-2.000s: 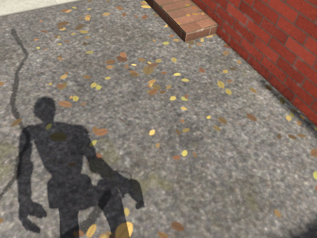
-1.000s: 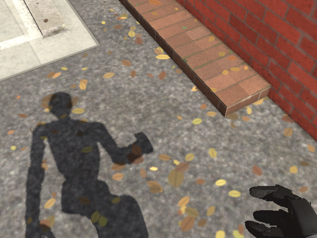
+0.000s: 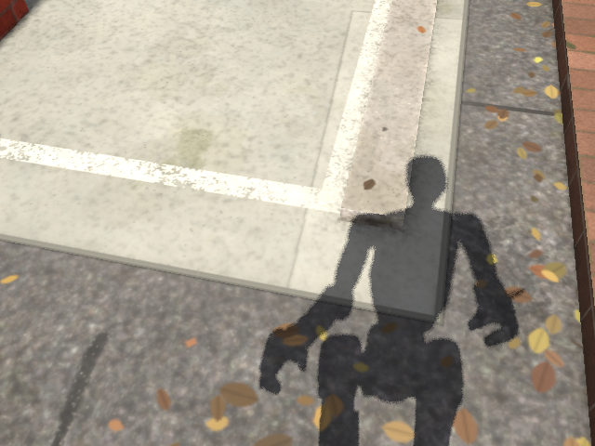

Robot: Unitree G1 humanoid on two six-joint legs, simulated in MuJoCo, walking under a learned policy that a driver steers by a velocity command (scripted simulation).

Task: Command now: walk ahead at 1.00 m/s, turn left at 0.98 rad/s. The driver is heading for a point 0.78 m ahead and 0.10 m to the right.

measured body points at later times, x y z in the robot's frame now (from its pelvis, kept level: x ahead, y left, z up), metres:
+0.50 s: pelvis +0.46 -0.05 +0.04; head +0.48 -0.05 +0.49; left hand +0.42 +0.24 -0.08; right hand +0.66 -0.29 -0.07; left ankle +0.35 +0.04 -0.61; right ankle +0.49 -0.15 -0.70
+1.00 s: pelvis +0.81 +0.06 +0.04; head +0.85 +0.08 +0.49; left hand +0.92 +0.36 -0.07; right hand +0.94 -0.19 -0.08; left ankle +0.83 +0.15 -0.70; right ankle +0.89 -0.09 -0.64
